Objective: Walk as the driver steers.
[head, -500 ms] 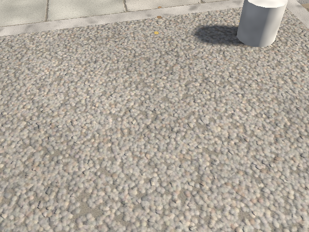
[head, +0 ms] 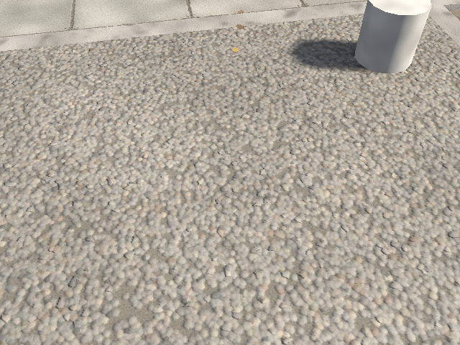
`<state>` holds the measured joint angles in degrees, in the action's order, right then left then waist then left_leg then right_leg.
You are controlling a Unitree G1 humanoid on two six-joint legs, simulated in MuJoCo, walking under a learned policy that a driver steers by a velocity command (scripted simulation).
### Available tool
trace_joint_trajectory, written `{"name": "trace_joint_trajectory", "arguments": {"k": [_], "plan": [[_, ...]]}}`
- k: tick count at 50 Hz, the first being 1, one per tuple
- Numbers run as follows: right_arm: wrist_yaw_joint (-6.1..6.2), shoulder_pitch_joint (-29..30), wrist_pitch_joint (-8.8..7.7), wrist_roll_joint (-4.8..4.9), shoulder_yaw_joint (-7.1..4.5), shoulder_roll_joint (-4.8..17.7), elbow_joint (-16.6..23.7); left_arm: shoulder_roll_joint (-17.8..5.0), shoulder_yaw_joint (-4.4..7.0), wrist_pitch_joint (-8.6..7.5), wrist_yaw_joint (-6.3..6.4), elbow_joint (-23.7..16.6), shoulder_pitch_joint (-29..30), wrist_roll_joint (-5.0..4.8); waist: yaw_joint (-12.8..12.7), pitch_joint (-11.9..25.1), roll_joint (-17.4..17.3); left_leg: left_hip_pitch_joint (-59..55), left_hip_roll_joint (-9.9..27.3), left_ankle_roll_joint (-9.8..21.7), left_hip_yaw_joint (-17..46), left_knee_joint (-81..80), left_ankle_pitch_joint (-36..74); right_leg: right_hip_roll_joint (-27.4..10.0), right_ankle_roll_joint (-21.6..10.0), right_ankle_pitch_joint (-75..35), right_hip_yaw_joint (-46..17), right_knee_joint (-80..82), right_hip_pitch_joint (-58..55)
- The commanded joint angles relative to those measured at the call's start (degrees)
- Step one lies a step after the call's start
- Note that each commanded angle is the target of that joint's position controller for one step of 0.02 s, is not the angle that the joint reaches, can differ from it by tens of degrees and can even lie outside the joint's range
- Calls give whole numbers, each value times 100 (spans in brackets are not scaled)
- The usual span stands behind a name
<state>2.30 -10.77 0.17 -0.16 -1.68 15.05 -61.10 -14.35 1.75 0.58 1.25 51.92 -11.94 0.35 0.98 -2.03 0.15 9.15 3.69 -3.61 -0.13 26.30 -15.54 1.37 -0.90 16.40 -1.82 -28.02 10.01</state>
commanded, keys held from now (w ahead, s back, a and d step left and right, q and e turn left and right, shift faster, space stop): no key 0.30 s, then w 0.70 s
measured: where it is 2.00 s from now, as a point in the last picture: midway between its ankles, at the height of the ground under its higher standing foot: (223, 250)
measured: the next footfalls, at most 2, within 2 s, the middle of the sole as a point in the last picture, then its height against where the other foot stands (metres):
right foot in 0.98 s outside the picture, level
left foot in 1.50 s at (185, 283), level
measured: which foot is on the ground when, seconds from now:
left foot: down 0.00-1.00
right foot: down 0.00-0.54, up 0.56-0.96, down 0.98-1.00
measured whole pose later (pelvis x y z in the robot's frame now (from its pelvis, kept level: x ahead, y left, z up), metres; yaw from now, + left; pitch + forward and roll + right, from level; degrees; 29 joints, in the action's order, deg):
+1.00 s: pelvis +0.24 +0.01 -0.02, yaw +1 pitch +2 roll -1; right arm 1.1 -30.0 -3.1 0.0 -1.9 12.7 -62.1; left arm -13.0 2.1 -5.7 -2.4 47.5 5.1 -1.5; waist 4.0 -3.1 -0.2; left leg -7.5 2.2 0.0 -1.3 26.6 -27.7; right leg 1.0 -5.1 3.5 3.9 -32.2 29.2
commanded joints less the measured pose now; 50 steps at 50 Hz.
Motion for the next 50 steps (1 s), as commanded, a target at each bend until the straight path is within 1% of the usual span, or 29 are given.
{"name": "trace_joint_trajectory", "arguments": {"k": [1,15,16,18,19,20,22,23,24,25,26,27,28,29,30,31,32,33,34,36,39,41,44,45,46,47,48,49,50], "plan": [[28,-119,-36,1,-111,680,104,-647,123,-60,31,-135,-28,-8,0,80,12,54,-39,87,-63,-306,898,-271,-97,-1310,-217,485,72],[60,-400,-23,2,-55,486,-88,-544,55,-61,59,371,-149,-33,-23,-8,-15,137,-105,119,-103,-295,810,-222,-50,-1143,-123,500,134],[65,-519,-15,9,-42,421,-147,-518,50,-51,68,444,-237,-39,-24,112,21,107,-190,136,-202,-256,279,-171,-73,-520,-83,538,90],[82,-502,-11,73,-52,400,-114,-677,111,-19,93,475,-289,-109,-82,-146,186,510,-415,276,-421,134,-1282,-176,-283,1800,-229,664,405],[84,-419,-44,73,-50,384,-35,-742,133,-35,93,456,-314,-122,-124,-414,311,849,-437,350,-418,328,-1739,-366,-430,2597,-522,859,633],[67,-330,-111,71,-35,315,49,-820,161,-83,80,460,-426,-138,-188,-609,516,1180,-447,401,-424,630,-1773,-661,-606,3043,-962,1091,690],[-27,-286,-295,104,14,78,164,-1054,253,-206,43,551,-768,-185,-270,-647,1101,1498,-423,500,-402,1541,-1185,-1459,-1084,3445,-2192,1642,560],[-82,-292,-380,139,5,98,200,-1052,264,-257,37,525,-715,-194,-218,-707,1110,1460,-294,628,-220,1743,-1139,-1679,-1224,3345,-2536,1765,739],[-135,-409,-454,176,-1,94,196,-986,247,-294,27,441,-479,-197,-62,-739,1061,1279,-233,768,-157,1568,-1215,-1698,-1209,3102,-2490,1727,883],[-175,-738,-513,200,5,44,104,-918,225,-306,11,322,-110,-234,197,-741,1006,712,-231,912,-196,826,-1122,-1528,-1051,2757,-2110,1523,1164],[-187,-1271,-547,183,-36,96,-111,-798,190,-300,-5,173,315,-261,489,-715,732,-253,-306,968,-186,-46,-671,-1102,-771,2159,-1462,1079,1662],[-178,-1907,-552,109,-141,419,-324,-497,114,-338,-27,54,530,-205,657,-447,-111,-1175,247,1016,751,-526,-599,-539,-407,1220,-603,-335,2241],[-240,-2584,-591,115,-331,1189,-426,-248,60,-443,-12,-210,698,-169,771,-192,-1705,-1759,1472,1601,2998,-1495,-1211,171,-23,1088,359,-2158,3120],[-283,-2442,-662,2,-252,1047,-359,-461,117,-544,-3,-233,657,-248,596,-285,-1407,-1635,1964,1953,4014,-1737,-1288,26,-76,1593,-141,-3291,3607],[-275,-2053,-719,18,-165,692,-216,-491,129,-612,-53,-132,415,-324,332,-571,-871,-1637,1867,1870,3536,-1638,-959,-263,-193,1146,-346,-3859,3964],[-292,-1842,-745,50,-120,511,-109,-461,129,-654,-104,-3,245,-316,229,-565,-680,-1665,1560,1660,2844,-1615,-594,-444,-285,624,-272,-3959,4038],[-317,-1714,-733,69,-99,481,-55,-515,166,-692,-127,6,324,-272,184,-580,-531,-1733,1400,1495,2352,-1652,-66,-590,-326,212,-175,-3815,4147],[-320,-1722,-698,53,-44,321,-40,-576,210,-711,-160,-30,498,-213,198,-548,-529,-1714,1211,1343,1837,-1666,773,-710,-320,-96,-80,-3581,4039],[-303,-1848,-644,27,0,177,-54,-514,216,-708,-207,-45,573,-186,220,-441,-601,-1699,1026,1264,1432,-1672,1403,-733,-276,-283,55,-3378,3853],[-231,-2011,-560,1,12,209,-32,-249,161,-657,-278,-122,796,-174,250,-351,-599,-1590,868,1283,966,-1715,2090,-687,-130,-602,280,-2890,3655],[-119,-1920,-503,-21,-13,450,106,-4,34,-623,-307,-465,1643,-180,350,-572,-518,-861,690,1291,549,-2000,2041,-477,32,-1267,515,-1471,3030],[-88,-2072,-509,9,-58,592,91,-60,11,-613,-336,-597,1976,-203,402,-662,-640,-648,744,1336,459,-2180,1938,-334,30,-1559,645,-910,2590],[-80,-2121,-513,102,-123,625,44,-253,33,-622,-391,-766,2196,-236,270,-756,-667,-1058,999,1284,388,-2087,2279,-335,-179,-1657,482,-401,2453],[-80,-2061,-499,107,-150,656,58,-348,67,-639,-408,-785,2139,-231,155,-664,-664,-1266,1067,1229,334,-1896,2780,-293,-276,-1586,468,-286,2301],[-80,-1975,-478,90,-183,722,91,-481,130,-653,-413,-759,1934,-223,-24,-438,-727,-1455,1114,1163,272,-1555,3732,-185,-379,-1479,504,-261,1947],[-79,-1886,-436,66,-220,794,127,-642,217,-653,-397,-657,1502,-221,-285,-65,-843,-1566,1116,1092,190,-991,4829,-18,-492,-1344,603,-324,1345],[-81,-1784,-377,28,-220,772,177,-850,354,-635,-359,-379,602,-241,-733,489,-852,-1412,942,970,29,24,5517,152,-651,-1322,696,-305,262],[-93,-1687,-360,-12,-188,729,285,-1078,473,-594,-299,-97,-389,-237,-1164,1069,-761,-448,739,804,-28,1335,4884,-216,-869,-1267,281,-404,-1311],[-163,-2253,-436,-36,-13,54,410,-1582,594,-550,-249,77,-1266,-67,-975,2058,558,1746,-158,460,-164,3680,2084,-1786,-1715,-36,-2263,-151,-3512]]}}
Keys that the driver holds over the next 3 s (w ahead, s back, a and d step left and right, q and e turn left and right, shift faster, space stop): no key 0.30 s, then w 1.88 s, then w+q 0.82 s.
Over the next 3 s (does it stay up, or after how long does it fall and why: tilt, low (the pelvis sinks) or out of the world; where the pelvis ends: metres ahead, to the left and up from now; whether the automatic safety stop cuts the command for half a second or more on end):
stays up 1.36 0.11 0.01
